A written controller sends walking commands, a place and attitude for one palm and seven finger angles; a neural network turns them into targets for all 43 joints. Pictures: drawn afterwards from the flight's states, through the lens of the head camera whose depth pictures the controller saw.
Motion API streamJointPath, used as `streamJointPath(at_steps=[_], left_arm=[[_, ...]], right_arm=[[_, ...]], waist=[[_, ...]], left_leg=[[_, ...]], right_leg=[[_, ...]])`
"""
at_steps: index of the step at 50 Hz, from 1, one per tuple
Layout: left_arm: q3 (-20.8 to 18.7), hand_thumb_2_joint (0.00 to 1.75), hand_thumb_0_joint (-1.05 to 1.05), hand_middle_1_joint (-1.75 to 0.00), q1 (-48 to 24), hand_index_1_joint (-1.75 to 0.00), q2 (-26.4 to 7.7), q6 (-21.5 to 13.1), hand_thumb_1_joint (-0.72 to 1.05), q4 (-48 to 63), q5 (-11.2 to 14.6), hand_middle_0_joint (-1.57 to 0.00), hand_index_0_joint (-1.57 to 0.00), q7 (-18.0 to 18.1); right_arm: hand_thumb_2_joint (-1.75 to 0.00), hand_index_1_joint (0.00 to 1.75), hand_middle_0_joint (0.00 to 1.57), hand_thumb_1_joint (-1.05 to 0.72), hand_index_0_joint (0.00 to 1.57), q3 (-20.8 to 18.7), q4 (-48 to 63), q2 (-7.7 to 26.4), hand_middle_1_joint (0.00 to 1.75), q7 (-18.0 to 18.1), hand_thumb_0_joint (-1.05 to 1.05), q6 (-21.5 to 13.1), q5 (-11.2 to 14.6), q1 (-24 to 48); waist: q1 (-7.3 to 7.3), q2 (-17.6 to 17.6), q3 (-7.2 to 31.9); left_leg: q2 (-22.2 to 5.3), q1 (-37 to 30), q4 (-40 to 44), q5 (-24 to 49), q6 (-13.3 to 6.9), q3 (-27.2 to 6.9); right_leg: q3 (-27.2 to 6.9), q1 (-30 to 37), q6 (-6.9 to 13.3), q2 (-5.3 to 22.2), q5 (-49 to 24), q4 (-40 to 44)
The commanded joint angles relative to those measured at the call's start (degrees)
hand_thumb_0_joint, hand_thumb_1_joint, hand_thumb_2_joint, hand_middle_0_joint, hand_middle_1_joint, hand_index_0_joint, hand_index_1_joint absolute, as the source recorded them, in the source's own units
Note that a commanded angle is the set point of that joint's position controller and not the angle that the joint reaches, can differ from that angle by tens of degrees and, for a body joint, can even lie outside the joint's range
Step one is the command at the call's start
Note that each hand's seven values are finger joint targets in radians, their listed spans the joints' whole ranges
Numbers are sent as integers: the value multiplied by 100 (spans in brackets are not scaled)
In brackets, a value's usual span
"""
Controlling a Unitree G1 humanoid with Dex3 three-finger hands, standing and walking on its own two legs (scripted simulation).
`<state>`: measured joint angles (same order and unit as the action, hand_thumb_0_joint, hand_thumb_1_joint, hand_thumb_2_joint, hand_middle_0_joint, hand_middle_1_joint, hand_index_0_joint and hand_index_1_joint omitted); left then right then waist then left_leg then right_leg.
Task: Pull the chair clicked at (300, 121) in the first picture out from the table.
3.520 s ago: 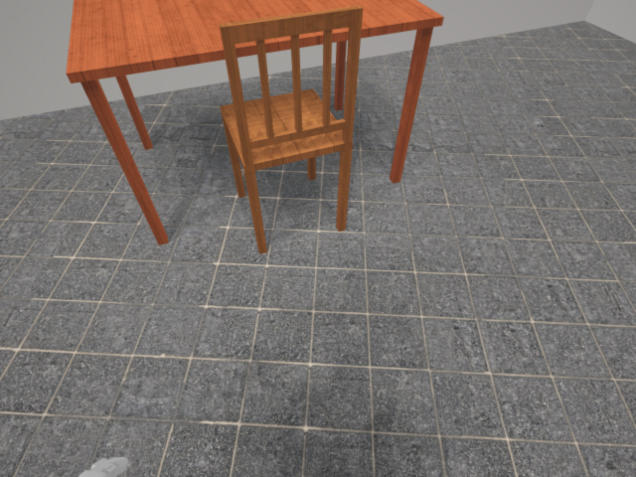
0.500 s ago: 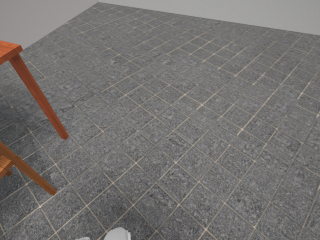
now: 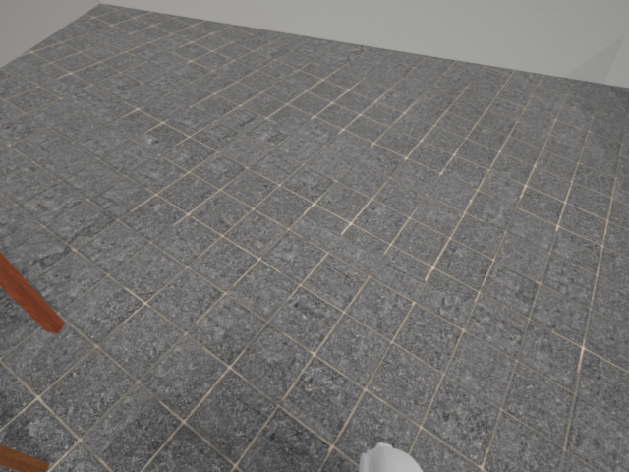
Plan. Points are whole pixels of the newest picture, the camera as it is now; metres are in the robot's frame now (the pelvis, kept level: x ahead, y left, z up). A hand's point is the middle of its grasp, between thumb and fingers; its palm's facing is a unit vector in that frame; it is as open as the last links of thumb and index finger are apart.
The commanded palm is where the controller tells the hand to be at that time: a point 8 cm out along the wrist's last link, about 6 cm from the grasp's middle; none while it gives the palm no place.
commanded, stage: turn to face it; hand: left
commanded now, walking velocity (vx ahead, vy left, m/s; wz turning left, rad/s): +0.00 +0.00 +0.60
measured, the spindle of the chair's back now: out of the picture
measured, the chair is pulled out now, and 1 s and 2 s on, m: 0.00 0.00 0.00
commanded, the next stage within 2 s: none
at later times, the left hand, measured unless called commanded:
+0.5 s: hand out of the picture +0.10 +0.18 -0.20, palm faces +0.24 -0.96 -0.15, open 7.4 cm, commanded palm none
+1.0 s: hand out of the picture -0.01 +0.17 -0.16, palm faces +0.51 -0.81 -0.29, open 7.4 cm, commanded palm none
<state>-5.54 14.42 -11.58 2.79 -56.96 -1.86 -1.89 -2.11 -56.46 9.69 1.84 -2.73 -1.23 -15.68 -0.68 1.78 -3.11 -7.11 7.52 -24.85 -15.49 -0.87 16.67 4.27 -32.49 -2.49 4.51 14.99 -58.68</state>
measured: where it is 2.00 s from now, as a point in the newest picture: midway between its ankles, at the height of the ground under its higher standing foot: outside the picture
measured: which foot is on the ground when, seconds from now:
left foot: down 0.00-0.16, up 0.18-0.46, down 0.48-0.92, up 0.94-1.00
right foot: up 0.00-0.12, down 0.14-0.48, up 0.50-0.92, down 0.94-1.00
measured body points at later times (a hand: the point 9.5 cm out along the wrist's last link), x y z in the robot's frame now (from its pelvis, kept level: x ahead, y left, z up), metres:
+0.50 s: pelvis +0.02 -0.01 -0.03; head +0.04 +0.01 +0.42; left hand +0.09 +0.23 -0.18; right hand +0.10 -0.24 -0.17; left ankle +0.02 +0.08 -0.75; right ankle +0.10 -0.14 -0.74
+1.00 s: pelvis +0.01 -0.06 -0.01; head +0.05 -0.07 +0.43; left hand -0.04 +0.21 -0.14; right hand +0.22 -0.25 -0.16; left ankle +0.00 +0.07 -0.71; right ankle +0.07 -0.17 -0.75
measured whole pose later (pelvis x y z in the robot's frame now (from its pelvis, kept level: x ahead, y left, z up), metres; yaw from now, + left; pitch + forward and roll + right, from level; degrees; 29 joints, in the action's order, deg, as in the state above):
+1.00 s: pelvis +0.01 -0.06 -0.01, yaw +30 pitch +0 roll +0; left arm -3.1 11.8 -11.5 1.5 -50.5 -1.2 1.1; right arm -5.6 -52.0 15.4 -0.9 4.4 -1.3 -10.3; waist 0.8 -3.5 -2.7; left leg 2.9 28.4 -49.2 -22.4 1.0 -4.3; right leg 4.4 -14.8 0.3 2.1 17.1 -31.8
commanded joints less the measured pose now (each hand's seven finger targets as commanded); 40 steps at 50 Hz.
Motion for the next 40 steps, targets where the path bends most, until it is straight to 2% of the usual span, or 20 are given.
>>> streamJointPath(at_steps=[1, 4, 5, 6, 7, 8, 9, 10, 13, 17, 22, 23, 24, 25, 26, 27, 29, 30, 33, 40], left_arm=[[139, 90, 0, -30, -334, -30, 88, -167, 90, 422, 31, -20, -20, 93], [242, 90, 0, -30, -236, -30, 79, -310, 90, 242, 22, -20, -20, 195], [235, 90, 0, -30, 68, -30, -6, -370, 90, 100, 35, -20, -20, 219], [218, 90, 0, -30, 341, -30, -307, -444, 90, -63, 32, -20, -20, 269], [163, 90, 0, -30, 543, -30, -670, -503, 90, -180, 23, -20, -20, 338], [142, 90, 0, -30, 671, -30, -950, -497, 90, -236, 61, -20, -20, 336], [67, 90, 0, -30, 617, -30, -1071, -487, 90, -192, 83, -20, -20, 356], [71, 90, 0, -30, 319, -30, -1014, -462, 90, -98, 90, -20, -20, 386], [109, 90, 0, -30, -440, -30, -737, -345, 90, 206, 49, -20, -20, 457], [31, 90, 0, -30, -767, -30, -746, -267, 90, 454, 4, -20, -20, 480], [-30, 90, 0, -30, -668, -30, -781, -152, 90, 628, 63, -20, -20, 424], [-18, 90, 0, -30, -686, -30, -627, -105, 90, 731, 110, -20, -20, 396], [17, 90, 0, -30, -697, -30, -277, -57, 90, 958, 135, -20, -20, 338], [44, 90, 0, -30, -1162, -30, -243, -44, 90, 1168, 81, -20, -20, 312], [-4, 90, 0, -30, -1294, -30, -240, -32, 90, 1139, 48, -20, -20, 302], [-43, 90, 0, -30, -1112, -30, -267, -66, 90, 1068, 54, -20, -20, 265], [-57, 90, 0, -30, -654, -30, -364, -108, 90, 830, 55, -20, -20, 215], [-47, 90, 0, -30, -574, -30, -398, -100, 90, 781, 71, -20, -20, 224], [-19, 90, 0, -30, -623, -30, -441, -81, 90, 810, 106, -20, -20, 253], [20, 90, 0, -30, -514, -30, -527, -88, 90, 921, 141, -20, -20, 294]], right_arm=[[-90, 30, 20, -90, 20, -159, -13, 760, 30, -22, 0, -14, -50, -552], [-90, 30, 20, -90, 20, -136, -231, 656, 30, -29, 0, 39, -41, -652], [-90, 30, 20, -90, 20, -119, -284, 650, 30, -29, 0, 38, -18, -567], [-90, 30, 20, -90, 20, -82, -328, 487, 30, -56, 0, 20, 32, -660], [-90, 30, 20, -90, 20, -22, -304, 191, 30, -83, 0, 32, 80, -779], [-90, 30, 20, -90, 20, -14, -231, 79, 30, -91, 0, 122, 103, -770], [-90, 30, 20, -90, 20, -49, -158, 131, 30, -42, 0, 293, 123, -638], [-90, 30, 20, -90, 20, -78, -148, 250, 30, -37, 0, 360, 102, -573], [-90, 30, 20, -90, 20, -155, -240, 210, 30, -117, 0, 447, 79, -518], [-90, 30, 20, -90, 20, -190, -58, 122, 30, -219, 0, 520, 31, -556], [-90, 30, 20, -90, 20, -259, 190, 310, 30, -255, 0, 478, -6, -641], [-90, 30, 20, -90, 20, -315, 199, 572, 30, -260, 0, 434, -20, -818], [-90, 30, 20, -90, 20, -450, 334, 1134, 30, -240, 0, 395, -53, -924], [-90, 30, 20, -90, 20, -533, 375, 1451, 30, -173, 0, 358, -104, -967], [-90, 30, 20, -90, 20, -529, 336, 1443, 30, -115, 0, 322, -85, -803], [-90, 30, 20, -90, 20, -478, 457, 1316, 30, -87, 0, 296, -57, -383], [-90, 30, 20, -90, 20, -389, 644, 1088, 30, -68, 0, 215, -33, 163], [-90, 30, 20, -90, 20, -389, 659, 1114, 30, -64, 0, 206, -23, 172], [-90, 30, 20, -90, 20, -417, 613, 1230, 30, -78, 0, 245, -13, 15], [-90, 30, 20, -90, 20, -498, 727, 1495, 30, -150, 0, 393, -28, 239]], waist=[[261, -1302, 71], [202, -1183, 241], [-19, -1024, 394], [-118, -592, 657], [-151, 209, 995], [-157, 569, 1007], [-243, 1305, 1188], [-222, 1611, 1063], [54, 656, 524], [163, 853, 218], [282, 463, 294], [400, -363, 311], [491, -2076, 147], [704, -2093, 79], [586, -1753, 133], [384, -1465, 249], [135, -898, 517], [156, -817, 598], [270, -834, 681], [300, -1119, 654]], left_leg=[[-1189, -128, 480, 3523, -589, -472], [-1010, 3, 49, 3375, -460, -778], [-866, 17, -256, 3089, -280, -770], [-648, 412, -609, 2394, -40, -759], [-293, 1351, -1155, 740, 215, -561], [96, 1645, -1889, -1597, 336, -754], [130, 1624, -2681, -2322, 357, -1043], [89, 1749, -3185, -2224, 337, -1335], [90, 1808, -3786, -1489, 354, -1340], [70, 1525, -3035, -1201, 359, -1080], [275, 791, -1149, -240, 305, -763], [-14, 634, -247, -197, 167, -1396], [-1213, 550, 727, 202, -388, -3387], [-1816, 855, 1269, 154, -962, -4421], [-1630, 926, 1279, -42, -917, -4343], [-1342, 809, 1109, -45, -831, -3943], [-884, 511, 821, 750, -689, -3075], [-802, 384, 755, 1122, -716, -2925], [-718, -21, 637, 1694, -845, -3012], [-643, 205, 600, 1266, -921, -3552]], right_leg=[[227, 469, 41, -93, -16, 1255], [313, 1515, 121, -208, -387, 2548], [353, 2023, 104, -175, -1014, 3242], [53, 2842, 143, 168, -1958, 3470], [-757, 3821, 425, 1191, -3693, 3236], [-878, 3852, 874, 1941, -5003, 3275], [-1137, 3475, 1219, 2175, -4848, 3523], [-1140, 3144, 1320, 2156, -4145, 3728], [-319, 2261, 1115, 1822, -2407, 3901], [149, 1496, 869, 1786, -613, 4106], [555, 1175, 502, 1552, 278, 3162], [692, 838, 280, 1226, 737, 2345], [892, -156, -158, 440, 1725, 956], [303, -467, -152, 150, 2023, -320], [-233, -650, -100, 185, 1592, -950], [-385, -689, -106, 204, 1113, -1145], [-366, -411, -178, 220, 545, -963], [-367, -253, -210, 189, 545, -775], [-353, -39, -255, 40, 753, -88], [-361, 671, -195, -188, 1014, 1084]])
